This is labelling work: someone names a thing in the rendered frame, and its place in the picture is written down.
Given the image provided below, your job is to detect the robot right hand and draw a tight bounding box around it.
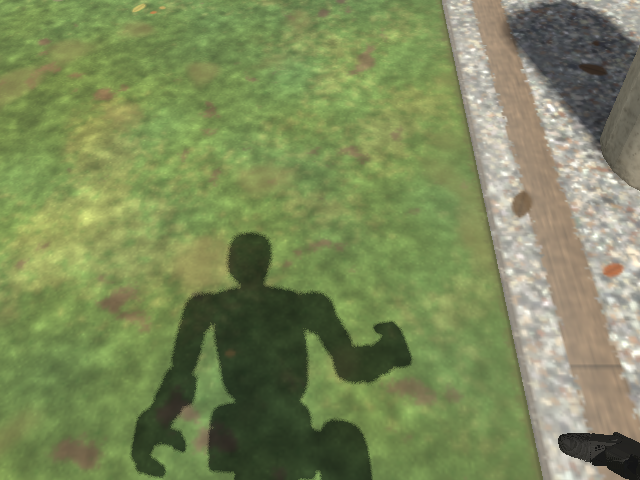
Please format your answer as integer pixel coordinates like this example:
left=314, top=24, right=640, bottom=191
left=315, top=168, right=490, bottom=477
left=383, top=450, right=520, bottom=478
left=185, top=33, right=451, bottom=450
left=558, top=432, right=640, bottom=480

